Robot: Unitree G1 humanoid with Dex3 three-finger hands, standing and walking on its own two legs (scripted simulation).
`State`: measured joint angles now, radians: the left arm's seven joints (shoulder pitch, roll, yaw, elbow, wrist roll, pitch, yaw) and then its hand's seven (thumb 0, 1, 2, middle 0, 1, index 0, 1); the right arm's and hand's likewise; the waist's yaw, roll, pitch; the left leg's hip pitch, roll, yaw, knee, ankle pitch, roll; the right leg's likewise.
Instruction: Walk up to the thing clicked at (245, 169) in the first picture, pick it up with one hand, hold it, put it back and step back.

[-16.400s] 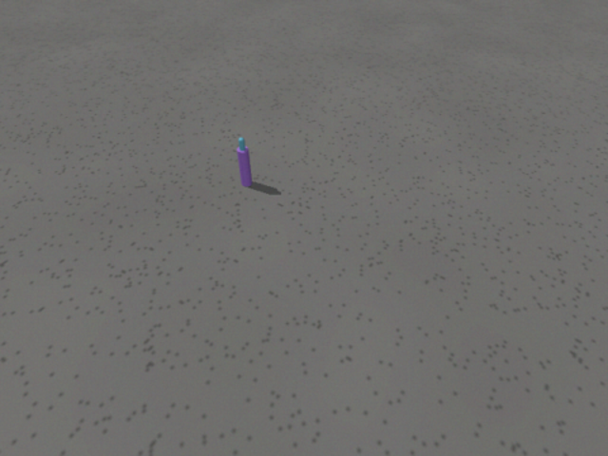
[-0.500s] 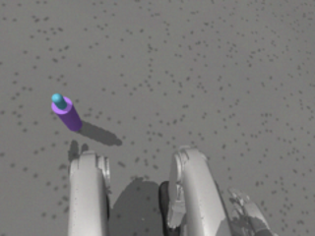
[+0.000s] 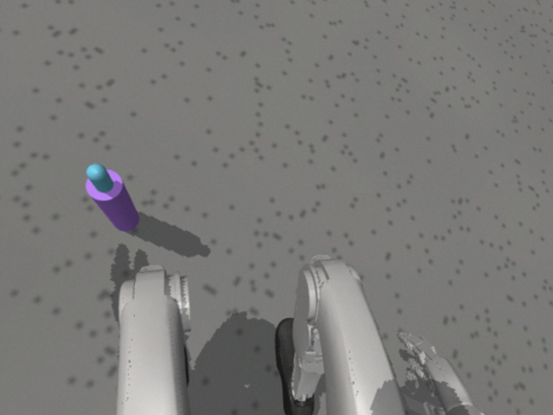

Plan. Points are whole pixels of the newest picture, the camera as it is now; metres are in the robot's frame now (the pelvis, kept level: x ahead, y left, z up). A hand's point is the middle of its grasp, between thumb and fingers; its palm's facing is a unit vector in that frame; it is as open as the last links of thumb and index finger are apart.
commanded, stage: go down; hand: left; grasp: from the side
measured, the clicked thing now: (113, 199) +0.46 +0.25 -0.25
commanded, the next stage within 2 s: none
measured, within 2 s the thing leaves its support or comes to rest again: neither
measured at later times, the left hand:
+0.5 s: hand out of the picture +0.40 +0.44 +0.04, palm faces +0.18 -0.98 -0.05, open 17.6 cm
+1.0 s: hand out of the picture +0.40 +0.44 +0.04, palm faces +0.18 -0.98 -0.05, open 17.6 cm
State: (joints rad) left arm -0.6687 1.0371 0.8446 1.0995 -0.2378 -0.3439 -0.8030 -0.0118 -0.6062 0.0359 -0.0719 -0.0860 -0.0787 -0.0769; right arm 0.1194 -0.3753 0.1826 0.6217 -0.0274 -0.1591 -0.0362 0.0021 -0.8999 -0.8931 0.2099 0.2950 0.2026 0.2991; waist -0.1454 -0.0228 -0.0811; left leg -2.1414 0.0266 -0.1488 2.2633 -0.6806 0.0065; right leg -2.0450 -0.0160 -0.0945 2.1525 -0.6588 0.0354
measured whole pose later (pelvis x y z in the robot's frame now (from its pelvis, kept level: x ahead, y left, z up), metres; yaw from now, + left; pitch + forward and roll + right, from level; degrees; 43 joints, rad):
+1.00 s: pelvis +0.00 +0.00 +0.00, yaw +0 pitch +31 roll -10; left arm -0.68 1.07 0.86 1.12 -0.24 -0.35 -0.82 -0.01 -0.61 0.04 -0.06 -0.10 -0.08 -0.08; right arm 0.11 -0.38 0.20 0.62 -0.03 -0.16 -0.04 0.00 -0.89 -0.89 0.21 0.29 0.20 0.30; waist -0.15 -0.03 -0.07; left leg -2.15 0.03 -0.16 2.28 -0.68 0.00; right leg -2.06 -0.01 -0.10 2.17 -0.66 0.04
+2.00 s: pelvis +0.00 +0.00 -0.01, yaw -1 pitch +30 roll -11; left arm -0.69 1.11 0.88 1.15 -0.24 -0.34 -0.82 -0.01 -0.60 0.05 -0.05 -0.11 -0.08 -0.09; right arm 0.11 -0.39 0.21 0.61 -0.04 -0.15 -0.03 0.00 -0.87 -0.88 0.21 0.29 0.20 0.30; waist -0.16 -0.03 -0.05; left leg -2.16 0.02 -0.17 2.30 -0.68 0.01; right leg -2.06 -0.01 -0.11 2.17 -0.66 0.04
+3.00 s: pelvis +0.00 +0.00 -0.05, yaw -3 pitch +26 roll -12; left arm -0.74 1.01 0.81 1.28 -0.21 -0.59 -0.70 -0.01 -0.61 0.04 -0.04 -0.08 -0.06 -0.07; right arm 0.02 -0.40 0.29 0.59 -0.14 -0.13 0.01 0.00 -0.85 -0.88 0.21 0.30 0.20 0.30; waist -0.22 -0.14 0.10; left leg -2.24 0.02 -0.22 2.46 -0.70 -0.01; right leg -2.13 0.01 -0.14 2.30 -0.65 0.04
